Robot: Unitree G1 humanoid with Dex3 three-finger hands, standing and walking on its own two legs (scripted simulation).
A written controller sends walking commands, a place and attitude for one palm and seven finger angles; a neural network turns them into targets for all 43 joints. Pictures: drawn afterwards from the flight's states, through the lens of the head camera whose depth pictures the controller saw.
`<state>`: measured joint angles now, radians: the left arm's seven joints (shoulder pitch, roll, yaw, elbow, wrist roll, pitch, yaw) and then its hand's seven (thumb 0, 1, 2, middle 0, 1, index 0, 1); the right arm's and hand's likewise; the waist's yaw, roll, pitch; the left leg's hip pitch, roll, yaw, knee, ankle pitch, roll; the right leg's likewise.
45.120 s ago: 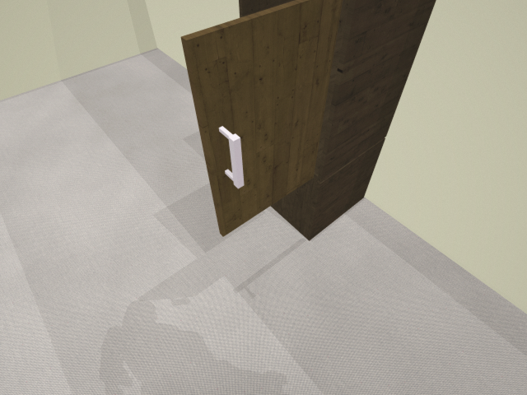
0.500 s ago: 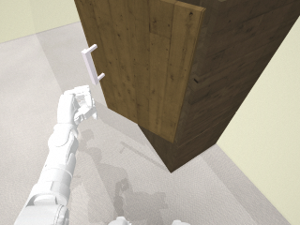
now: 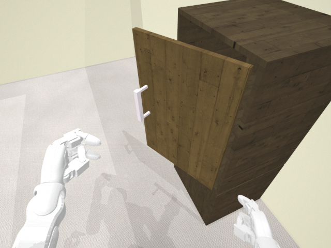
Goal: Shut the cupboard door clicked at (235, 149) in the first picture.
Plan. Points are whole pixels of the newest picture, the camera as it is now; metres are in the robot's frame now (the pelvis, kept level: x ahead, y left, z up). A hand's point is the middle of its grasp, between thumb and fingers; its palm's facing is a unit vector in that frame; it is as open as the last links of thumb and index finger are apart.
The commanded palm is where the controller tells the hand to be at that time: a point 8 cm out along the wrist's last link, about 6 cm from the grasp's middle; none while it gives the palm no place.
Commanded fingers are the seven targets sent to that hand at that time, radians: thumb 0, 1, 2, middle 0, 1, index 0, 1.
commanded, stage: draw the hand back to the body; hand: left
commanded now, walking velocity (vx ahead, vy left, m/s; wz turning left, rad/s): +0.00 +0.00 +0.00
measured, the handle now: (142, 103) +0.63 +0.16 -0.03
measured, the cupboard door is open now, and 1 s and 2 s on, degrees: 26 26 26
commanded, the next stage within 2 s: step back with the hand held close in 0.70 s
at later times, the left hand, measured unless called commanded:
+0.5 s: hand (30, 184) +0.18 +0.26 +0.16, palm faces +0.48 -0.78 -0.41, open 7.1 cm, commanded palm +0.13 +0.29 +0.17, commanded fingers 0.00 0.90 0.90 -0.20 -0.30 -0.20 -0.30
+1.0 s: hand (40, 179) +0.19 +0.25 +0.16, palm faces +0.41 -0.79 -0.45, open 7.4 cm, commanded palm +0.13 +0.29 +0.17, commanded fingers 0.00 0.90 0.90 -0.20 -0.30 -0.20 -0.30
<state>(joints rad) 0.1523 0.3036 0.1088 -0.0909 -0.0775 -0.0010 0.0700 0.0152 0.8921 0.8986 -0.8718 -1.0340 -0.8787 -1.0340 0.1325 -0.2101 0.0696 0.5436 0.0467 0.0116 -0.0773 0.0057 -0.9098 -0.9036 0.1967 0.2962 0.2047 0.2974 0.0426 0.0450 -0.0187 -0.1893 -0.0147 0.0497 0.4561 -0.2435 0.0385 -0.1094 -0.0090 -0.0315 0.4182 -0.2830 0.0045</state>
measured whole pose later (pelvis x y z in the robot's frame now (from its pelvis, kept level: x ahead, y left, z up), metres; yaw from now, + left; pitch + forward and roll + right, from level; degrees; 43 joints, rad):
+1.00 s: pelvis -0.01 -0.01 +0.00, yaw +0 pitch +0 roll -1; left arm 0.50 0.36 0.36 -0.36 -0.07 -0.14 0.10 0.01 0.89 0.90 -0.21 -0.30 -0.21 -0.30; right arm 0.18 -0.25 0.00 0.62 0.02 -0.03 -0.08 0.01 -0.91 -0.90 0.20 0.30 0.21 0.30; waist 0.03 0.09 -0.03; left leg -0.23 0.02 0.04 0.48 -0.24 0.02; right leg -0.14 0.02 -0.04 0.41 -0.26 -0.01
